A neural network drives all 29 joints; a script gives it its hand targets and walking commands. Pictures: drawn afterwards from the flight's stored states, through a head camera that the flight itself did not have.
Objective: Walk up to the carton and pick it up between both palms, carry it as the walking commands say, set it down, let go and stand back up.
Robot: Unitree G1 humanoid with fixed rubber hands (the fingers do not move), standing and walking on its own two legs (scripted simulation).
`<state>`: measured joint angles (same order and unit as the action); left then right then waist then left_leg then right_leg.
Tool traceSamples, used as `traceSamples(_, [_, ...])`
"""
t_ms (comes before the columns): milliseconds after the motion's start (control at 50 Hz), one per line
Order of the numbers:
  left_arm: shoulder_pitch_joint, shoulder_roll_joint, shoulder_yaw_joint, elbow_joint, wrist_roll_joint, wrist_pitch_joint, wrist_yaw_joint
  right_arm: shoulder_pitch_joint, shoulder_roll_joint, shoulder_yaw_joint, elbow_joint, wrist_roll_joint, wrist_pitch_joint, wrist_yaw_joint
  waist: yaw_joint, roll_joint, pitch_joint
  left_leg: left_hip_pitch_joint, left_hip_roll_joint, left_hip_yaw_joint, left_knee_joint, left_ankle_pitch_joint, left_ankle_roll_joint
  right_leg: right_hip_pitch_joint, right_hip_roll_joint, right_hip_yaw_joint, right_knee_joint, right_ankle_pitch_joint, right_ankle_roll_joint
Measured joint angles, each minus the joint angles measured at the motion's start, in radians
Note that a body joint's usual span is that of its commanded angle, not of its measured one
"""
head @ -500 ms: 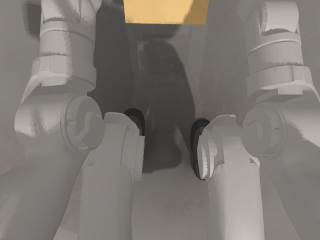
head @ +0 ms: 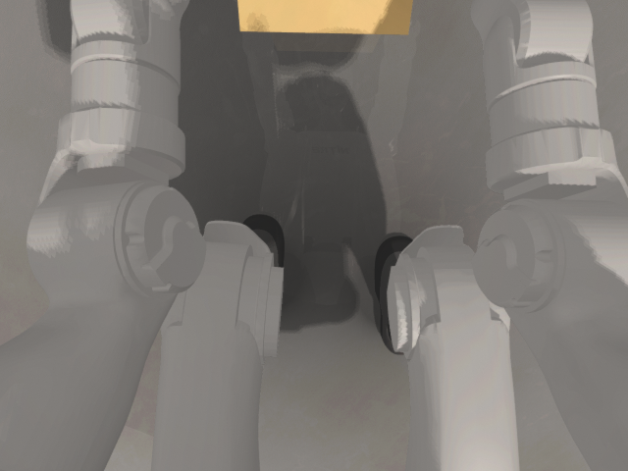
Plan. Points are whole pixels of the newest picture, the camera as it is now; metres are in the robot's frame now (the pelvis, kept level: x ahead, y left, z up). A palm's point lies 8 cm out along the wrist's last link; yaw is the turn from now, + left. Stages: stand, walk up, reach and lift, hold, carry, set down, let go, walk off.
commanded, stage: set down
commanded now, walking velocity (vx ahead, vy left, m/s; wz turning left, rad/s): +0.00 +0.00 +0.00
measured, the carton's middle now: out of the picture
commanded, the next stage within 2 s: none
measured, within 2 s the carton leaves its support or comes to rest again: rests again in 0.52 s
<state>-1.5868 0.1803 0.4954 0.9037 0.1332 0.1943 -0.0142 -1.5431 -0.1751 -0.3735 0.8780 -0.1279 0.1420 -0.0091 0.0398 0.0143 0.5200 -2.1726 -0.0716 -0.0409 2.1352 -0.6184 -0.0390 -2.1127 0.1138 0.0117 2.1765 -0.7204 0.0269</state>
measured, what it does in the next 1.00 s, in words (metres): stands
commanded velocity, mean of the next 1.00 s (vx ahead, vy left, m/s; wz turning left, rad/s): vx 0.00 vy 0.00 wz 0.00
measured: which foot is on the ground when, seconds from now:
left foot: down 0.00-1.00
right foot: down 0.00-1.00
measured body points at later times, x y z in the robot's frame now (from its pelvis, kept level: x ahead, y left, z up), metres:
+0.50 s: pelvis +0.01 +0.00 +0.00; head +0.41 +0.00 +0.18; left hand +0.57 +0.16 -0.23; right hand +0.57 -0.10 -0.24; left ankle +0.10 +0.12 -0.36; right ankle +0.07 -0.11 -0.36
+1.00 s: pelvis +0.01 +0.00 -0.01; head +0.41 -0.01 +0.18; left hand +0.56 +0.16 -0.23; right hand +0.56 -0.11 -0.24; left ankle +0.10 +0.12 -0.36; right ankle +0.07 -0.11 -0.36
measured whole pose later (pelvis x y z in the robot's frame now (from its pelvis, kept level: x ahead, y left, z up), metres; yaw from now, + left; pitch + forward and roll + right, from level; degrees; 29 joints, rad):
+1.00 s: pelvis +0.01 +0.00 -0.01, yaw +0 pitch +37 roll +0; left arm -1.58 0.19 0.51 1.02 0.13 0.13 0.00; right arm -1.54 -0.18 -0.36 0.96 -0.17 0.14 0.00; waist 0.04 0.04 0.52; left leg -2.18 -0.07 -0.04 2.18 -0.65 -0.04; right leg -2.13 0.12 0.01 2.22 -0.75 0.02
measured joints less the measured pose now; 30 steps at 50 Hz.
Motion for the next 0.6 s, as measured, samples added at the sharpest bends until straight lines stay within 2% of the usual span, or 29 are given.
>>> traceSamples(400, [0.000, -0.001, 0.027, 0.017, 0.000, -0.040, -0.017, 0.000, 0.002, -0.019, 0.008, -0.029, -0.030, 0.026, 0.000, 0.010, 0.000, -0.004, 0.000, 0.000, 0.005, -0.012, 0.000, -0.004, 0.000, 0.000, 0.005, -0.012, -0.002])
traceSamples(600, [0.004, 0.003, 0.036, 0.077, 0.000, -0.047, -0.017, 0.000, -0.002, -0.020, 0.057, -0.049, -0.009, 0.028, 0.000, 0.013, -0.001, -0.006, 0.000, 0.000, 0.006, -0.026, 0.000, -0.006, 0.000, 0.000, 0.006, -0.025, -0.004])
